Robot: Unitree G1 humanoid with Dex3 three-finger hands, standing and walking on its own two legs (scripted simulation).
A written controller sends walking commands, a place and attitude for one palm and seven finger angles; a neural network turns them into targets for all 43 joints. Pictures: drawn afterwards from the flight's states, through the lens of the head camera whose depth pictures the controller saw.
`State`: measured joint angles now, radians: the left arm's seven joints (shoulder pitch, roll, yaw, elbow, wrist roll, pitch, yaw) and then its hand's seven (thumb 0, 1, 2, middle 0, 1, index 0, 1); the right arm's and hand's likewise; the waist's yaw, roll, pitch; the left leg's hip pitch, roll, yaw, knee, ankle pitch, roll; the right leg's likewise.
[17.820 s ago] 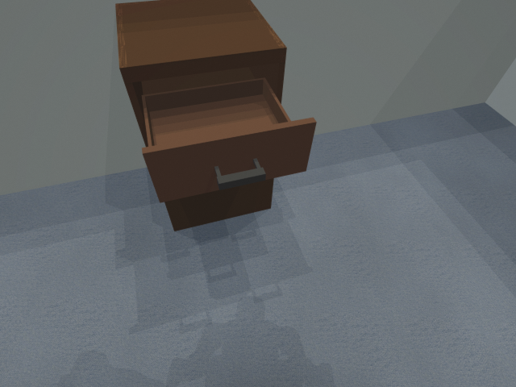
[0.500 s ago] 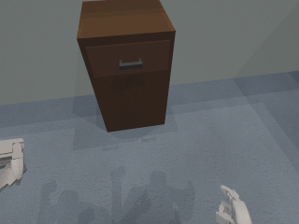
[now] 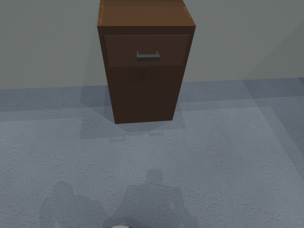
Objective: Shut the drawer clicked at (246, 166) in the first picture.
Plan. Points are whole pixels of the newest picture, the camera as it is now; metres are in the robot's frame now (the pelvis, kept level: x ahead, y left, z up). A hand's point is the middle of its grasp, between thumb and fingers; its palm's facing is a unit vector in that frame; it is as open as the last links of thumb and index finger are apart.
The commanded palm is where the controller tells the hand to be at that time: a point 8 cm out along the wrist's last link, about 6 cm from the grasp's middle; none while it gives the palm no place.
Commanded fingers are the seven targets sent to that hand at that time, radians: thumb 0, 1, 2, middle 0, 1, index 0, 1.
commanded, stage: let the arm hang, fingers relaxed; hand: left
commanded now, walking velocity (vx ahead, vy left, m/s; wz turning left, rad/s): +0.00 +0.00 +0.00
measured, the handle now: (147, 55) +0.91 +0.08 -0.11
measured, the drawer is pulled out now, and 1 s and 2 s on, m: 0.00 0.00 0.00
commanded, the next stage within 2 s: look to check the result in 0.66 s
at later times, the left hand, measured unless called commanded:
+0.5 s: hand out of the picture -0.02 +0.15 -0.17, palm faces +0.02 -0.99 -0.16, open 7.3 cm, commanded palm none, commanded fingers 0.00 0.90 0.90 -0.20 -0.30 -0.20 -0.30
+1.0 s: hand out of the picture -0.03 +0.13 -0.17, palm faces +0.04 -0.98 -0.18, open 7.4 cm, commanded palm none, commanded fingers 0.00 0.90 0.90 -0.20 -0.30 -0.20 -0.30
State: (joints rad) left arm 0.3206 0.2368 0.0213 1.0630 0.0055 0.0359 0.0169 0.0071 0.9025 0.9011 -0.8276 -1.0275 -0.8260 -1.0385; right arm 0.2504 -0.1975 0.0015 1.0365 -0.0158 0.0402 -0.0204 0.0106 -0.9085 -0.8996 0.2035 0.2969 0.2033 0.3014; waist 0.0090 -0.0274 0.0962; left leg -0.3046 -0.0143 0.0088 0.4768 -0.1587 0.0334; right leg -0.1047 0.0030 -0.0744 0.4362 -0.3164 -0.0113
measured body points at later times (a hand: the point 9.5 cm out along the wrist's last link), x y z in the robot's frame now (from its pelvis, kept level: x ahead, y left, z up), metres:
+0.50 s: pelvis -0.01 +0.00 +0.00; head +0.00 -0.01 +0.45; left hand -0.02 +0.20 -0.16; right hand -0.03 -0.21 -0.17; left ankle +0.06 +0.10 -0.74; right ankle -0.05 -0.11 -0.74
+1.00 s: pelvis +0.01 -0.02 +0.00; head +0.02 -0.03 +0.45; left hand -0.03 +0.19 -0.16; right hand -0.03 -0.23 -0.17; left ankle +0.06 +0.10 -0.74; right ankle -0.05 -0.11 -0.74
